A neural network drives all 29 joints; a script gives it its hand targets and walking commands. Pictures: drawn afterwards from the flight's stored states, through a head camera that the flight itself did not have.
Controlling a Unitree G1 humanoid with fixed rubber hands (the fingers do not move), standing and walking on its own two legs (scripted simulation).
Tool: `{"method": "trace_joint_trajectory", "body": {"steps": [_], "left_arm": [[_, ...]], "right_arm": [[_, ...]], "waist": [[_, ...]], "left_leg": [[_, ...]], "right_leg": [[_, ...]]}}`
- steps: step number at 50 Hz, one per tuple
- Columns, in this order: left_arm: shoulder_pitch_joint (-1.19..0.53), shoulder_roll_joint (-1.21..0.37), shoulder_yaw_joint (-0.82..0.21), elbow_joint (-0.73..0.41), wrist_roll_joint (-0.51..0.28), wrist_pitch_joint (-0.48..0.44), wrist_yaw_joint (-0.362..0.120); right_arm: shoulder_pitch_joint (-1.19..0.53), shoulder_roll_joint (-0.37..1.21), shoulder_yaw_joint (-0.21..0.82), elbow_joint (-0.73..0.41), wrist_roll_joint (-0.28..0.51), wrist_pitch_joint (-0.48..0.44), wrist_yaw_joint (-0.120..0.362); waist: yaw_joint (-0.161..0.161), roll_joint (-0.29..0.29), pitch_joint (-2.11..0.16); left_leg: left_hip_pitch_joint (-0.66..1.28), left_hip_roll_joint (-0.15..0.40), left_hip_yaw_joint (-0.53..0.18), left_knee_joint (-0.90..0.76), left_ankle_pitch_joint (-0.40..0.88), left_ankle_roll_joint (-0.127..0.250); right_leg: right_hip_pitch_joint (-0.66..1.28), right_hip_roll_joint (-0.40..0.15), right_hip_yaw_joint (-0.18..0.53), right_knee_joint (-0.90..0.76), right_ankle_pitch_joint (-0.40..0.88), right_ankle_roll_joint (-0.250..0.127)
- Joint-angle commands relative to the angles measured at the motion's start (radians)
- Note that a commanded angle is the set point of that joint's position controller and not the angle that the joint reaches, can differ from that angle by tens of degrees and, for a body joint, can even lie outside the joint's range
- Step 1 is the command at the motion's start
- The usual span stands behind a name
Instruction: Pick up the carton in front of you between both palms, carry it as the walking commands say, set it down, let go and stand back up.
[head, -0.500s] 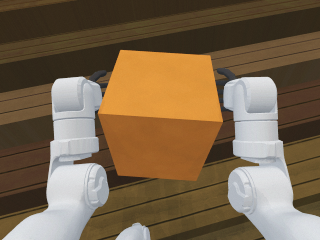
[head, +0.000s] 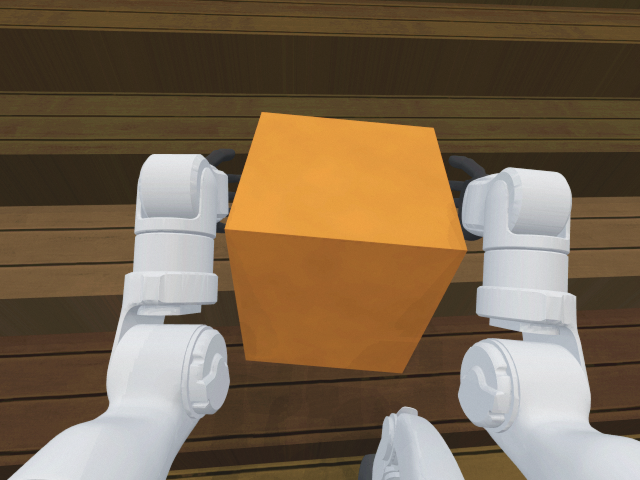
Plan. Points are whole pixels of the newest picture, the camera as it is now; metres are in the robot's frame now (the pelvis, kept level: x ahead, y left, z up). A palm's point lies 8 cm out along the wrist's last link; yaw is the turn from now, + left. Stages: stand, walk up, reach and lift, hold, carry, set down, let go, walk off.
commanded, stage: carry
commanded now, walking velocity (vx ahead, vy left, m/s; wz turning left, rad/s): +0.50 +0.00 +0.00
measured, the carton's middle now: (335, 249) +0.38 +0.04 +0.10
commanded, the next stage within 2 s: none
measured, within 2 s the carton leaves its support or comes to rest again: neither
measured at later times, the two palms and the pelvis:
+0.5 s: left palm out of the picture +0.64 +0.15 +0.38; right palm out of the picture +0.66 -0.15 +0.37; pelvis +0.28 -0.01 +0.18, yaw +2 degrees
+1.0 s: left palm out of the picture +0.95 +0.11 +0.54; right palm out of the picture +0.96 -0.19 +0.56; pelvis +0.57 -0.06 +0.33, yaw +1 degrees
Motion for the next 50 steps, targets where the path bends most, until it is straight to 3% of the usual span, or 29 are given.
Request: {"method": "trace_joint_trajectory", "body": {"steps": [1, 2, 3, 7, 11, 13, 16, 19, 21, 22, 23, 24, 25, 26, 27, 28, 29, 30, 31, 32, 35, 38, 41, 42, 44, 45, 47, 49, 50], "left_arm": [[-0.861, -1.232, -0.504, -0.277, -0.529, -0.058, -0.21], [-0.871, -1.278, -0.544, -0.31, -0.591, -0.063, -0.224], [-0.937, -1.281, -0.573, -0.435, -0.63, -0.087, -0.234], [-0.938, -1.278, -0.627, -0.593, -0.642, -0.115, -0.239], [-0.764, -1.235, -0.653, -0.598, -0.568, -0.103, -0.23], [-0.715, -1.202, -0.672, -0.568, -0.529, -0.091, -0.231], [-0.696, -1.14, -0.674, -0.522, -0.52, -0.077, -0.249], [-0.691, -1.066, -0.642, -0.479, -0.52, -0.052, -0.267], [-0.699, -1.022, -0.594, -0.424, -0.514, -0.03, -0.275], [-0.694, -1.003, -0.566, -0.389, -0.508, -0.016, -0.277], [-0.663, -0.987, -0.54, -0.331, -0.499, -0.001, -0.279], [-0.634, -0.983, -0.513, -0.287, -0.487, 0.004, -0.278], [-0.64, -0.974, -0.488, -0.267, -0.462, 0.008, -0.277], [-0.652, -0.977, -0.452, -0.243, -0.435, 0.009, -0.275], [-0.642, -0.977, -0.437, -0.233, -0.409, 0.002, -0.269], [-0.632, -0.981, -0.434, -0.223, -0.4, -0.007, -0.263], [-0.598, -0.988, -0.385, -0.195, -0.364, -0.009, -0.262], [-0.548, -0.986, -0.368, -0.153, -0.334, -0.017, -0.256], [-0.596, -0.989, -0.354, -0.208, -0.319, -0.028, -0.25], [-0.679, -0.982, -0.354, -0.259, -0.313, -0.03, -0.24], [-0.742, -0.916, -0.367, -0.329, -0.305, -0.031, -0.197], [-0.714, -0.903, -0.385, -0.323, -0.297, -0.014, -0.167], [-0.691, -0.912, -0.416, -0.254, -0.299, 0.027, -0.16], [-0.698, -0.921, -0.421, -0.228, -0.302, 0.036, -0.16], [-0.717, -0.919, -0.426, -0.183, -0.322, 0.046, -0.159], [-0.73, -0.923, -0.418, -0.166, -0.333, 0.051, -0.157], [-0.756, -0.983, -0.43, -0.131, -0.385, 0.059, -0.158], [-0.788, -1.046, -0.437, -0.115, -0.436, 0.057, -0.164], [-0.824, -1.088, -0.44, -0.142, -0.471, 0.051, -0.172]], "right_arm": [[-0.748, 1.064, 0.421, -0.117, 0.333, -0.039, 0.209], [-0.715, 0.978, 0.391, -0.103, 0.277, -0.05, 0.188], [-0.687, 1.005, 0.4, -0.115, 0.267, -0.056, 0.181], [-0.72, 1.025, 0.512, -0.251, 0.301, -0.068, 0.163], [-0.621, 1.054, 0.629, -0.291, 0.324, -0.076, 0.171], [-0.56, 1.058, 0.659, -0.271, 0.329, -0.077, 0.178], [-0.554, 1.013, 0.682, -0.249, 0.331, -0.072, 0.174], [-0.575, 0.944, 0.669, -0.223, 0.31, -0.055, 0.156], [-0.616, 0.921, 0.659, -0.206, 0.309, -0.033, 0.137], [-0.62, 0.921, 0.655, -0.184, 0.318, -0.021, 0.13], [-0.633, 0.926, 0.648, -0.145, 0.334, -0.014, 0.124], [-0.631, 0.961, 0.655, -0.12, 0.36, -0.004, 0.124], [-0.654, 0.998, 0.662, -0.111, 0.392, 0.002, 0.129], [-0.711, 1.029, 0.66, -0.115, 0.411, -0.002, 0.135], [-0.723, 1.085, 0.664, -0.117, 0.445, -0.01, 0.145], [-0.731, 1.142, 0.669, -0.121, 0.482, -0.022, 0.165], [-0.72, 1.142, 0.674, -0.106, 0.514, -0.046, 0.172], [-0.719, 1.165, 0.677, -0.125, 0.535, -0.057, 0.185], [-0.853, 1.205, 0.693, -0.205, 0.575, -0.072, 0.198], [-0.955, 1.245, 0.712, -0.257, 0.609, -0.08, 0.209], [-1.027, 1.265, 0.706, -0.305, 0.687, -0.077, 0.236], [-0.96, 1.208, 0.652, -0.248, 0.659, -0.043, 0.237], [-0.842, 1.109, 0.565, -0.142, 0.577, -0.006, 0.234], [-0.831, 1.087, 0.549, -0.116, 0.555, 0.004, 0.236], [-0.825, 1.053, 0.522, -0.084, 0.525, 0.017, 0.243], [-0.829, 1.028, 0.496, -0.072, 0.507, 0.024, 0.245], [-0.859, 0.99, 0.449, -0.047, 0.473, 0.039, 0.244], [-0.822, 0.985, 0.425, -0.013, 0.439, 0.048, 0.237], [-0.828, 0.98, 0.407, -0.008, 0.418, 0.045, 0.235]], "waist": [[0.072, -0.337, -0.816], [0.03, -0.231, -0.944], [0.016, -0.177, -0.872], [0.008, -0.134, -0.661], [0.051, -0.01, -0.622], [0.066, -0.031, -0.619], [0.097, -0.008, -0.525], [0.036, -0.028, -0.338], [-0.021, -0.104, -0.271], [-0.051, -0.196, -0.291], [-0.081, -0.211, -0.358], [-0.092, -0.271, -0.436], [-0.165, -0.355, -0.523], [-0.219, -0.282, -0.604], [-0.256, -0.242, -0.667], [-0.3, -0.168, -0.608], [-0.22, 0.263, -0.704], [-0.214, 0.135, -0.792], [-0.206, 0.049, -0.71], [-0.172, 0.003, -0.572], [-0.13, -0.036, -0.409], [-0.163, -0.001, -0.387], [-0.226, 0.131, -0.366], [-0.232, 0.11, -0.332], [-0.177, 0.069, -0.233], [-0.149, 0.059, -0.204], [-0.091, 0.186, -0.214], [0.0, 0.361, -0.449], [0.099, 0.395, -0.553]], "left_leg": [[-0.579, -0.391, -0.167, 1.17, -0.073, -0.029], [-0.507, -0.369, -0.424, 1.414, -0.026, 0.035], [-0.59, -0.346, -0.385, 1.466, 0.0, 0.074], [-0.829, -0.264, -0.244, 1.468, -0.025, 0.103], [-1.042, -0.212, -0.211, 1.339, -0.229, 0.115], [-1.224, -0.224, -0.133, 1.561, -0.292, 0.136], [-1.641, -0.198, -0.155, 1.901, -0.456, 0.161], [-1.501, -0.164, -0.027, 1.678, -0.336, 0.139], [-1.155, -0.156, 0.062, 1.319, -0.281, 0.118], [-0.923, -0.178, 0.102, 1.157, -0.208, 0.133], [-0.721, -0.244, 0.179, 1.062, -0.118, 0.16], [-0.6, -0.271, 0.191, 0.96, -0.048, 0.185], [-0.505, -0.306, 0.178, 0.843, -0.035, 0.185], [-0.411, -0.355, 0.19, 0.648, 0.014, 0.165], [-0.29, -0.385, 0.144, 0.401, 0.047, 0.134], [-0.073, -0.269, -0.116, 0.141, 0.256, 0.163], [0.294, 0.02, -0.634, 0.227, 1.317, 0.366], [0.294, 0.04, -0.791, 0.174, 1.04, 0.453], [0.203, 0.032, -0.822, 0.146, 0.514, 0.43], [0.141, 0.002, -0.754, 0.128, 0.196, 0.343], [-0.011, -0.015, -0.524, 0.049, -0.142, 0.24], [0.081, 0.008, -0.437, -0.012, 0.098, 0.27], [0.358, 0.098, -0.496, -0.075, 0.149, 0.324], [0.424, 0.113, -0.489, -0.095, 0.096, 0.304], [0.297, 0.037, -0.348, -0.178, -0.048, 0.224], [0.141, -0.013, -0.246, -0.27, -0.046, 0.222], [-0.194, -0.103, -0.003, -0.416, 0.339, 0.199], [-0.159, -0.07, 0.069, -0.147, 1.353, 0.198], [-0.07, -0.054, 0.074, 0.094, 1.584, 0.164]], "right_leg": [[1.208, -0.232, 0.86, -0.732, 0.464, -0.176], [1.19, -0.213, 0.925, -0.693, 0.352, -0.17], [1.13, -0.177, 0.832, -0.641, 0.129, -0.164], [1.079, -0.213, 0.676, -0.713, 0.152, -0.151], [1.287, -0.283, 0.59, -0.752, 0.465, -0.185], [1.406, -0.305, 0.561, -0.77, 0.573, -0.209], [1.58, -0.344, 0.567, -0.791, 0.417, -0.187], [1.224, -0.195, 0.386, -0.95, 0.087, -0.085], [0.927, -0.137, 0.244, -1.156, 0.261, -0.1], [0.809, -0.099, 0.066, -1.153, 0.535, -0.098], [0.776, -0.07, -0.031, -1.088, 1.035, -0.083], [0.827, -0.104, -0.033, -0.98, 1.541, -0.091], [0.917, -0.153, -0.037, -0.847, 1.842, -0.075], [1.044, -0.125, -0.027, -0.587, 1.982, -0.036], [1.071, -0.107, -0.02, -0.347, 1.935, 0.001], [0.82, -0.025, 0.058, -0.046, 1.144, 0.047], [0.391, 0.17, 0.204, 0.457, 0.107, 0.125], [0.274, 0.197, 0.357, 0.737, 0.097, 0.091], [0.166, 0.155, 0.378, 0.806, 0.085, 0.065], [0.055, 0.106, 0.365, 0.777, 0.078, 0.038], [0.009, 0.021, 0.282, 0.661, 0.13, 0.016], [-0.117, -0.004, 0.141, 0.584, 0.071, 0.013], [-0.53, -0.028, 0.142, 0.935, -0.165, -0.004], [-0.655, -0.051, 0.17, 0.988, -0.24, -0.005], [-0.604, -0.092, 0.13, 0.741, -0.25, 0.002], [-0.45, -0.08, 0.033, 0.561, -0.191, 0.019], [0.108, -0.063, -0.067, 0.14, -0.038, 0.001], [0.535, 0.064, -0.135, 0.046, 0.171, -0.047], [0.66, 0.111, -0.144, -0.074, 0.16, -0.032]]}}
